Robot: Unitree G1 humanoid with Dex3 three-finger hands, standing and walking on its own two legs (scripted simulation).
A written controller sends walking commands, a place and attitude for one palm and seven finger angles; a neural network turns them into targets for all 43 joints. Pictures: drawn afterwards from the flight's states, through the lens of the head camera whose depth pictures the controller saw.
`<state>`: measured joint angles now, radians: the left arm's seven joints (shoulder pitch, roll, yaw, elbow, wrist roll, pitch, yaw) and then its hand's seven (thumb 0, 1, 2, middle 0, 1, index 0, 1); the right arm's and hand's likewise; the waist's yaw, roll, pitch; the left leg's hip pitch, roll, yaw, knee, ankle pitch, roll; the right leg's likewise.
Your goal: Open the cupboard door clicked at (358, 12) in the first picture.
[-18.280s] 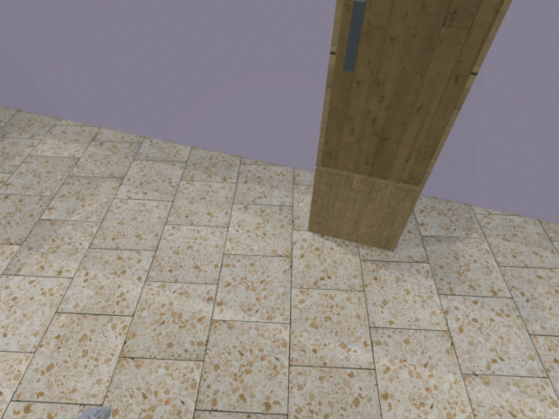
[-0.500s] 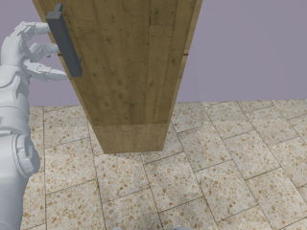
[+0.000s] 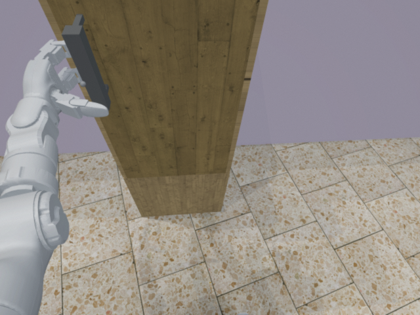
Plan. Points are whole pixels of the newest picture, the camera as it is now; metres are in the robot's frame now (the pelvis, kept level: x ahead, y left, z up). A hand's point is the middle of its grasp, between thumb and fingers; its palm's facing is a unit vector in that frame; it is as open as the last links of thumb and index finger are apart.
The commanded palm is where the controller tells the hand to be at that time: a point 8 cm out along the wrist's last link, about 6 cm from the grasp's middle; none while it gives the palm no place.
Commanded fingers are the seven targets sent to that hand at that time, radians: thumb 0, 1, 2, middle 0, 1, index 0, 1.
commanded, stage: slide the fingers in behind the handle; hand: left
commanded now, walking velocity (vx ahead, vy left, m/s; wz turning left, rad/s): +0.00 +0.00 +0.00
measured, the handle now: (92, 66) +0.55 +0.19 +0.15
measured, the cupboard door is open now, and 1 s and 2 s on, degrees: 0 0 18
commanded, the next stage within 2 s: close the thumb around the handle in 0.52 s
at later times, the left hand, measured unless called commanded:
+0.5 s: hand (93, 81) +0.50 +0.18 +0.16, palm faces +0.00 -1.00 +0.01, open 14.0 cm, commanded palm +0.47 +0.23 +0.15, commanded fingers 0.00 -0.50 0.30 -0.30 -1.20 -0.30 -1.20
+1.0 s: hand (93, 84) +0.49 +0.18 +0.16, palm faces +0.01 -1.00 +0.00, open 9.9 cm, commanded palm +0.47 +0.23 +0.15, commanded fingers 0.00 0.62 0.78 -0.38 -1.32 -0.38 -1.32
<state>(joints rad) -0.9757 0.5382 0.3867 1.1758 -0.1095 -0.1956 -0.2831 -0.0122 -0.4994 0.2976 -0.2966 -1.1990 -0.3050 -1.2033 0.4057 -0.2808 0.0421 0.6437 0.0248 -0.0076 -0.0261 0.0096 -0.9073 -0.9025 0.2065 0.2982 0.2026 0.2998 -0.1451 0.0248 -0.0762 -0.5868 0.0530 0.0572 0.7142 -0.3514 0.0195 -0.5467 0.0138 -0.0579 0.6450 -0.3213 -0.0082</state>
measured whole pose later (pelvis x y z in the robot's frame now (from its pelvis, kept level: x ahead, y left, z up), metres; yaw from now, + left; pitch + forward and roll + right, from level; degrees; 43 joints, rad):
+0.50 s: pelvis +0.00 +0.00 +0.00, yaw +0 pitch +13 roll -2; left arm -0.98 0.48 0.37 1.16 -0.10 -0.21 -0.23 -0.01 -0.50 0.30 -0.30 -1.20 -0.30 -1.20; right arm 0.42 -0.28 0.03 0.67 0.02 -0.02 -0.02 0.01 -0.91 -0.90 0.21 0.30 0.20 0.30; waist -0.14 0.03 -0.08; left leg -0.58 0.05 0.06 0.71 -0.35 0.02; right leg -0.55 0.01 -0.05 0.65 -0.32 0.00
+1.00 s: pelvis -0.01 +0.00 +0.00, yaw +0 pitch +12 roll -2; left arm -0.97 0.48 0.35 1.16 -0.10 -0.20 -0.22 -0.01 0.10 0.55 -0.34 -1.26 -0.35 -1.26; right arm 0.40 -0.29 0.03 0.66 0.02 -0.02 -0.03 0.01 -0.91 -0.90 0.21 0.30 0.20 0.30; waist -0.14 0.03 -0.07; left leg -0.56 0.05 0.05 0.70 -0.34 0.02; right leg -0.53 0.01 -0.06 0.64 -0.32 -0.01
